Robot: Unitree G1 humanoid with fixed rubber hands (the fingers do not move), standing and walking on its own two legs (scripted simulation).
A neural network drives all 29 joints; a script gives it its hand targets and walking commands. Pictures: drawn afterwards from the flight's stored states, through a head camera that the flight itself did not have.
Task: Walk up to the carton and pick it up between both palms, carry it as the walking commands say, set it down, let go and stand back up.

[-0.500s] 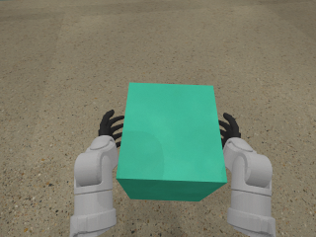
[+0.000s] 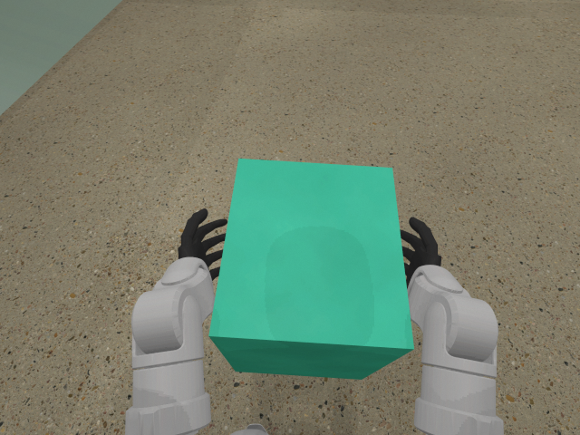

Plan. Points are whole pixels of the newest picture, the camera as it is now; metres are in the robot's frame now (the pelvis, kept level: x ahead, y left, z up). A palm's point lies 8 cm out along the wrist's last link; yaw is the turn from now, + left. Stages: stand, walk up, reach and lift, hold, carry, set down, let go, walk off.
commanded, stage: carry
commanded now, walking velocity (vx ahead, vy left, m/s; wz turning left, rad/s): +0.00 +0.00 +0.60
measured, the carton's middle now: (306, 279) +0.34 +0.00 +0.02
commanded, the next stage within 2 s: none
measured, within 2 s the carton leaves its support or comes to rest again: neither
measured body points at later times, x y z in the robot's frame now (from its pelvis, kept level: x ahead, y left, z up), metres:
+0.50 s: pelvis -0.07 +0.02 +0.00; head -0.03 +0.02 +0.45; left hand +0.21 +0.25 +0.08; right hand +0.29 -0.03 +0.06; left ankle +0.01 +0.11 -0.71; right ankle -0.01 -0.09 -0.73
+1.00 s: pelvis -0.14 +0.02 +0.00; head -0.09 +0.03 +0.44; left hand +0.05 +0.32 +0.07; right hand +0.21 +0.08 +0.05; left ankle -0.10 +0.14 -0.71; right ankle -0.04 -0.06 -0.73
